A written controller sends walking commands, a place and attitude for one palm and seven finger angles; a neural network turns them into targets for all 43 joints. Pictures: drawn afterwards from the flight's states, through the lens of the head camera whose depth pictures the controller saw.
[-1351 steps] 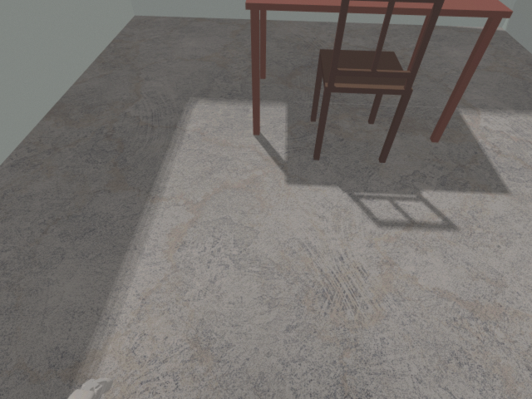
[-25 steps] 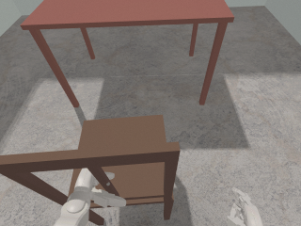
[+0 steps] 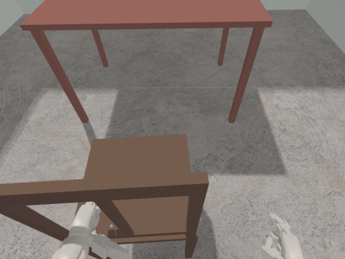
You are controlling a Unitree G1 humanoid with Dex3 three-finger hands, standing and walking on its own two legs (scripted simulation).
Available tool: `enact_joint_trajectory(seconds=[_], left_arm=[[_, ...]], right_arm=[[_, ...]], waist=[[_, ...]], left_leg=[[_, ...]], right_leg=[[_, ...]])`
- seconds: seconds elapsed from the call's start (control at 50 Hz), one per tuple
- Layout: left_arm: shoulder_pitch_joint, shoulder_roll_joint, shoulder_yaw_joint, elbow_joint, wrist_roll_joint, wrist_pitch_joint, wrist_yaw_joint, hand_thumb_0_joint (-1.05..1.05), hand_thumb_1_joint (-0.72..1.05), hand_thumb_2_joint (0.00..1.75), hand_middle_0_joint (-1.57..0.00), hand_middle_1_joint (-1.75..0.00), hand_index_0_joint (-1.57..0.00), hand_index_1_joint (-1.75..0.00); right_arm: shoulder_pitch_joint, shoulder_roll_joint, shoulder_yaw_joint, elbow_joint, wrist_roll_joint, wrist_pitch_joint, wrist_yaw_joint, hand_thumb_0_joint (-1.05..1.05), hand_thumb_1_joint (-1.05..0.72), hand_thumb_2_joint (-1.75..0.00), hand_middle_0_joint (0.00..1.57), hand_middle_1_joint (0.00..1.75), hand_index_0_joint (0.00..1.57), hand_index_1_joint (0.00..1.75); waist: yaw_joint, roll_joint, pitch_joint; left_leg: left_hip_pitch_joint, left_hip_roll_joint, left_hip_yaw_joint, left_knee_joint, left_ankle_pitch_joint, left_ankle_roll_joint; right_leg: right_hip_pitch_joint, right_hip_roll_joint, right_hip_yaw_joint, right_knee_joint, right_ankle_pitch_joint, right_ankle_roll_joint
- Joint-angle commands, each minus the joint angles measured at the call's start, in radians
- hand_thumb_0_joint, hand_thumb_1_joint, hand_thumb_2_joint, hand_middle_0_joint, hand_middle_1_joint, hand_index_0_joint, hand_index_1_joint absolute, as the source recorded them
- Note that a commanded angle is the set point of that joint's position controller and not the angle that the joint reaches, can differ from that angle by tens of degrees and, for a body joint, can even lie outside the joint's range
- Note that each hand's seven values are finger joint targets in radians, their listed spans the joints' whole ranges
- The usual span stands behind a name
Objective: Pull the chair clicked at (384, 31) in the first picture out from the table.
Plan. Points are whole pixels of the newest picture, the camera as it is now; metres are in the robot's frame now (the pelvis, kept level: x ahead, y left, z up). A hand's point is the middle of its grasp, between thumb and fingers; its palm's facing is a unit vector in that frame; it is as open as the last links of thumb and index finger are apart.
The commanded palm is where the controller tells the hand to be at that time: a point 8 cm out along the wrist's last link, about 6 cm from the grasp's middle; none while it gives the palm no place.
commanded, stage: draw the fingers out of the gap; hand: left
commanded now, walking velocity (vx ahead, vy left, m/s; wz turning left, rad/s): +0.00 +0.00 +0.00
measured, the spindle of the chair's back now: (116, 217) +0.23 +0.14 -0.04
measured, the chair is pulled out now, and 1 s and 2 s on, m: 0.67 0.67 0.67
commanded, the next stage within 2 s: draw the hand back to the body in 0.64 s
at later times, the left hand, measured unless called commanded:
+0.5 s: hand out of the picture +0.12 +0.15 -0.03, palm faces +0.01 -0.98 -0.17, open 17.5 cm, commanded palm +0.09 +0.20 +0.00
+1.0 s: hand out of the picture +0.12 +0.17 +0.04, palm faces +0.12 -0.99 -0.08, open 17.5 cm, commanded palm +0.06 +0.23 +0.05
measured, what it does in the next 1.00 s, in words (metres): stands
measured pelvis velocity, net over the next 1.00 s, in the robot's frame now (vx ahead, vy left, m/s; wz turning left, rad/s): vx -0.03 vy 0.00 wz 0.02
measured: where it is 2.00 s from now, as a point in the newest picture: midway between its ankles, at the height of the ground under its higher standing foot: outside the picture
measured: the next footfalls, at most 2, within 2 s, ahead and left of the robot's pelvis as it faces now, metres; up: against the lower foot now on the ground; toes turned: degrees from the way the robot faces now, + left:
none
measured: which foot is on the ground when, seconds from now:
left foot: down 0.00-1.00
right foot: down 0.00-1.00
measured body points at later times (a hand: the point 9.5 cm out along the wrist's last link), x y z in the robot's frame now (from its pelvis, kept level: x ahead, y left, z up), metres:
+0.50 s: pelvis -0.02 +0.01 -0.01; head +0.00 +0.00 +0.44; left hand +0.12 +0.20 -0.01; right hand +0.17 -0.22 -0.08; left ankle -0.02 +0.15 -0.70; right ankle -0.03 -0.13 -0.70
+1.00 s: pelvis -0.03 +0.00 -0.03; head +0.00 +0.00 +0.42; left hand +0.11 +0.22 +0.04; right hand +0.17 -0.23 -0.09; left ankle -0.02 +0.15 -0.70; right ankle -0.03 -0.13 -0.70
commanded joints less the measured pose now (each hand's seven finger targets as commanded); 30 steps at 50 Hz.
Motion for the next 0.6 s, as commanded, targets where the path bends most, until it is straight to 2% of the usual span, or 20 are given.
enact_joint_trajectory(seconds=[0.0, 0.02, 0.04, 0.06, 0.08, 0.12, 0.16, 0.22, 0.24, 0.28, 0.3, 0.34, 0.36, 0.38, 0.42, 0.44, 0.46, 0.54, 0.58], left_arm=[[0.098, 0.109, 0.062, -0.265, 0.013, -0.056, 0.018, 0.0, -0.55, 0.2, 0.0, 0.0, 0.0, 0.0], [0.113, 0.099, 0.044, -0.298, 0.013, -0.061, 0.018, 0.0, -0.55, 0.2, 0.0, 0.0, 0.0, 0.0], [0.146, 0.102, 0.05, -0.302, 0.014, -0.062, 0.021, 0.0, -0.55, 0.2, 0.0, 0.0, 0.0, 0.0], [0.136, 0.089, 0.025, -0.327, 0.015, -0.066, 0.02, 0.0, -0.55, 0.2, 0.0, 0.0, 0.0, 0.0], [0.132, 0.084, 0.009, -0.341, 0.019, -0.07, 0.023, 0.0, -0.55, 0.2, 0.0, 0.0, 0.0, 0.0], [0.166, 0.073, -0.009, -0.357, 0.025, -0.077, 0.022, 0.0, -0.55, 0.2, 0.0, 0.0, 0.0, 0.0], [0.149, 0.08, -0.013, -0.373, 0.027, -0.08, 0.026, 0.0, -0.55, 0.2, 0.0, 0.0, 0.0, 0.0], [0.22, 0.068, -0.029, -0.401, 0.034, -0.088, 0.032, 0.0, -0.55, 0.2, 0.0, 0.0, 0.0, 0.0], [0.232, 0.079, -0.015, -0.4, 0.038, -0.087, 0.037, 0.0, -0.55, 0.2, 0.0, 0.0, 0.0, 0.0], [0.248, 0.091, -0.01, -0.418, 0.046, -0.084, 0.044, 0.0, -0.55, 0.2, 0.0, 0.0, 0.0, 0.0], [0.261, 0.076, -0.028, -0.422, 0.05, -0.081, 0.045, 0.0, -0.55, 0.2, 0.0, 0.0, 0.0, 0.0], [0.275, 0.074, -0.033, -0.432, 0.055, -0.076, 0.048, 0.0, -0.55, 0.2, 0.0, 0.0, 0.0, 0.0], [0.291, 0.095, -0.013, -0.437, 0.06, -0.071, 0.051, 0.0, -0.55, 0.2, 0.0, 0.0, 0.0, 0.0], [0.32, 0.077, -0.031, -0.457, 0.055, -0.069, 0.049, 0.0, -0.55, 0.2, 0.0, 0.0, 0.0, 0.0], [0.367, 0.075, -0.024, -0.451, 0.048, -0.062, 0.047, 0.0, -0.55, 0.2, 0.0, 0.0, 0.0, 0.0], [0.358, 0.071, -0.032, -0.458, 0.046, -0.063, 0.041, 0.0, -0.55, 0.2, 0.0, 0.0, 0.0, 0.0], [0.369, 0.083, -0.018, -0.464, 0.045, -0.062, 0.038, 0.0, -0.55, 0.2, 0.0, 0.0, 0.0, 0.0], [0.413, 0.069, -0.045, -0.501, 0.047, -0.072, 0.024, 0.0, -0.55, 0.2, 0.0, 0.0, 0.0, 0.0], [0.404, 0.081, -0.041, -0.52, 0.047, -0.079, 0.023, 0.0, -0.55, 0.2, 0.0, 0.0, 0.0, 0.0]], right_arm=[[-0.065, -0.093, -0.046, -0.178, 0.004, -0.063, -0.007, 0.0, -0.9, -0.9, 0.2, 0.3, 0.2, 0.3], [-0.065, -0.09, -0.046, -0.182, 0.005, -0.068, -0.007, 0.0, -0.9, -0.9, 0.2, 0.3, 0.2, 0.3], [-0.066, -0.087, -0.049, -0.181, 0.006, -0.069, -0.008, 0.0, -0.9, -0.9, 0.2, 0.3, 0.2, 0.3], [-0.066, -0.092, -0.046, -0.181, 0.005, -0.073, -0.011, 0.0, -0.9, -0.9, 0.2, 0.3, 0.2, 0.3], [-0.059, -0.092, -0.045, -0.182, 0.004, -0.078, -0.012, 0.0, -0.9, -0.9, 0.2, 0.3, 0.2, 0.3], [-0.058, -0.09, -0.044, -0.184, 0.003, -0.088, -0.014, 0.0, -0.9, -0.9, 0.2, 0.3, 0.2, 0.3], [-0.055, -0.095, -0.043, -0.182, 0.0, -0.095, -0.021, 0.0, -0.9, -0.9, 0.2, 0.3, 0.2, 0.3], [-0.063, -0.087, -0.042, -0.193, 0.001, -0.104, -0.02, 0.0, -0.9, -0.9, 0.2, 0.3, 0.2, 0.3], [-0.064, -0.086, -0.041, -0.194, 0.001, -0.102, -0.022, 0.0, -0.9, -0.9, 0.2, 0.3, 0.2, 0.3], [-0.071, -0.083, -0.04, -0.2, 0.001, -0.099, -0.024, 0.0, -0.9, -0.9, 0.2, 0.3, 0.2, 0.3], [-0.072, -0.079, -0.038, -0.205, 0.001, -0.098, -0.023, 0.0, -0.9, -0.9, 0.2, 0.3, 0.2, 0.3], [-0.082, -0.077, -0.034, -0.214, 0.002, -0.093, -0.023, 0.0, -0.9, -0.9, 0.2, 0.3, 0.2, 0.3], [-0.085, -0.077, -0.04, -0.215, 0.002, -0.091, -0.025, 0.0, -0.9, -0.9, 0.2, 0.3, 0.2, 0.3], [-0.091, -0.073, -0.034, -0.224, 0.003, -0.091, -0.023, 0.0, -0.9, -0.9, 0.2, 0.3, 0.2, 0.3], [-0.099, -0.065, -0.034, -0.229, 0.005, -0.085, -0.023, 0.0, -0.9, -0.9, 0.2, 0.3, 0.2, 0.3], [-0.097, -0.068, -0.033, -0.232, 0.006, -0.084, -0.025, 0.0, -0.9, -0.9, 0.2, 0.3, 0.2, 0.3], [-0.098, -0.069, -0.038, -0.233, 0.005, -0.083, -0.028, 0.0, -0.9, -0.9, 0.2, 0.3, 0.2, 0.3], [-0.101, -0.064, -0.035, -0.245, 0.007, -0.089, -0.029, 0.0, -0.9, -0.9, 0.2, 0.3, 0.2, 0.3], [-0.095, -0.066, -0.037, -0.245, 0.006, -0.094, -0.034, 0.0, -0.9, -0.9, 0.2, 0.3, 0.2, 0.3]], waist=[[0.02, -0.055, -0.199], [0.015, -0.034, -0.202], [0.014, -0.054, -0.184], [0.005, -0.03, -0.174], [-0.005, -0.05, -0.163], [-0.006, -0.036, -0.148], [-0.012, -0.041, -0.131], [-0.001, -0.041, -0.139], [0.004, -0.06, -0.14], [0.01, -0.042, -0.135], [0.006, -0.052, -0.128], [0.01, -0.041, -0.112], [0.019, -0.03, -0.12], [0.022, -0.007, -0.118], [0.024, -0.04, -0.103], [0.015, -0.058, -0.097], [0.02, -0.067, -0.104], [0.018, -0.024, -0.074], [0.013, -0.036, -0.075]], left_leg=[[0.095, -0.027, 0.062, -0.07, 0.418, 0.064], [0.103, -0.026, 0.06, -0.064, 0.425, 0.065], [0.094, -0.023, 0.056, -0.064, 0.417, 0.065], [0.093, -0.024, 0.05, -0.064, 0.416, 0.066], [0.094, -0.024, 0.046, -0.059, 0.404, 0.068], [0.089, -0.023, 0.038, -0.058, 0.383, 0.067], [0.075, -0.025, 0.029, -0.056, 0.354, 0.068], [0.071, -0.029, 0.026, -0.052, 0.32, 0.067], [0.06, -0.029, 0.022, -0.055, 0.305, 0.066], [0.054, -0.031, 0.023, -0.055, 0.285, 0.065], [0.048, -0.032, 0.023, -0.054, 0.273, 0.066], [0.03, -0.033, 0.02, -0.057, 0.238, 0.065], [0.029, -0.032, 0.019, -0.057, 0.24, 0.066], [0.031, -0.034, 0.019, -0.057, 0.232, 0.064], [0.008, -0.034, 0.022, -0.054, 0.201, 0.065], [0.004, -0.034, 0.022, -0.047, 0.19, 0.068], [-0.009, -0.034, 0.019, -0.047, 0.195, 0.069], [-0.02, -0.035, 0.021, -0.037, 0.155, 0.069], [-0.024, -0.035, 0.016, -0.029, 0.153, 0.072]], right_leg=[[0.15, 0.002, -0.056, -0.097, 0.503, -0.023], [0.14, 0.002, -0.055, -0.097, 0.498, -0.023], [0.128, 0.006, -0.059, -0.097, 0.478, -0.023], [0.118, 0.007, -0.061, -0.098, 0.464, -0.028], [0.099, 0.008, -0.064, -0.096, 0.449, -0.023], [0.07, 0.01, -0.07, -0.091, 0.402, -0.022], [0.053, 0.012, -0.073, -0.091, 0.363, -0.025], [0.037, 0.012, -0.074, -0.083, 0.317, -0.025], [0.036, 0.014, -0.076, -0.08, 0.296, -0.025], [0.03, 0.014, -0.074, -0.079, 0.273, -0.028], [0.024, 0.014, -0.074, -0.078, 0.262, -0.026], [0.012, 0.016, -0.074, -0.077, 0.218, -0.029], [0.02, 0.015, -0.071, -0.079, 0.214, -0.033], [0.018, 0.014, -0.07, -0.078, 0.206, -0.034], [0.014, 0.017, -0.07, -0.083, 0.181, -0.031], [0.005, 0.019, -0.067, -0.088, 0.176, -0.029], [0.016, 0.02, -0.069, -0.086, 0.178, -0.032], [-0.023, 0.02, -0.068, -0.083, 0.126, -0.031], [-0.03, 0.022, -0.067, -0.082, 0.122, -0.032]])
